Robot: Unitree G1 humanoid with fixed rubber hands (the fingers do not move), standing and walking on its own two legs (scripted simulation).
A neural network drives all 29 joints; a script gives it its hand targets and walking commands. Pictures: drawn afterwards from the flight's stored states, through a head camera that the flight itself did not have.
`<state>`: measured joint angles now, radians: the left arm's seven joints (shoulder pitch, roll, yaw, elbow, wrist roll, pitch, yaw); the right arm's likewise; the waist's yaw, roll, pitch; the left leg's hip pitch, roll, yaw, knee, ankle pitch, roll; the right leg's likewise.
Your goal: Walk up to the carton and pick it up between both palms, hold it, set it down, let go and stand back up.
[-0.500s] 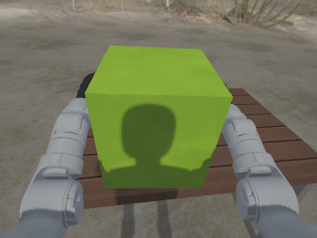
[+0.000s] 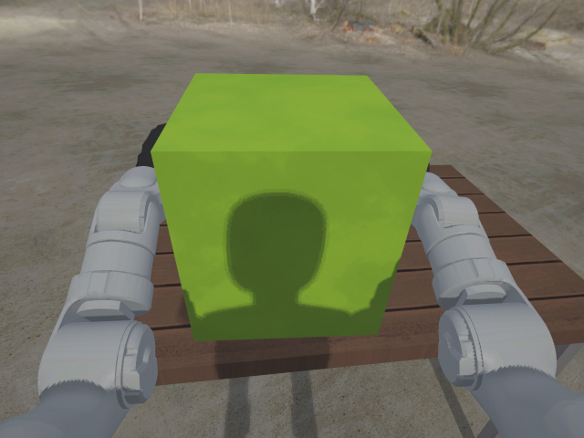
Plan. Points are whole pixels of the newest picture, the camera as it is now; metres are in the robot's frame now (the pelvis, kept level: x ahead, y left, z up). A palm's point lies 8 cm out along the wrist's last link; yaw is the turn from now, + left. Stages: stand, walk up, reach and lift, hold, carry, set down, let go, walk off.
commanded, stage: reach and lift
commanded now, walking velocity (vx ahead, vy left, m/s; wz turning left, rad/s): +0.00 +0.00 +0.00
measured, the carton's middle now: (285, 201) +0.41 +0.00 +0.20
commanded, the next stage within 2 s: hold in 1.00 s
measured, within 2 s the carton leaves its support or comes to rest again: neither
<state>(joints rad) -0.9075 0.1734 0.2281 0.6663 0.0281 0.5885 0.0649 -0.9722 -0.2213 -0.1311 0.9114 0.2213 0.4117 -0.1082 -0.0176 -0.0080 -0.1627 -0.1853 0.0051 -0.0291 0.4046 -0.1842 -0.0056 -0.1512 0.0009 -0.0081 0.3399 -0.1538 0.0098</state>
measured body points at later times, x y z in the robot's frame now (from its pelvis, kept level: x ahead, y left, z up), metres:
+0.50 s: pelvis +0.00 +0.00 +0.00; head -0.10 +0.01 +0.44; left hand +0.39 +0.18 +0.29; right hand +0.39 -0.18 +0.31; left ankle +0.02 +0.12 -0.75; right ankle +0.02 -0.13 -0.75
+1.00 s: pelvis +0.00 +0.00 +0.00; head -0.10 +0.01 +0.44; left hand +0.38 +0.18 +0.30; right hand +0.39 -0.18 +0.31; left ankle +0.02 +0.12 -0.75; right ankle +0.02 -0.13 -0.75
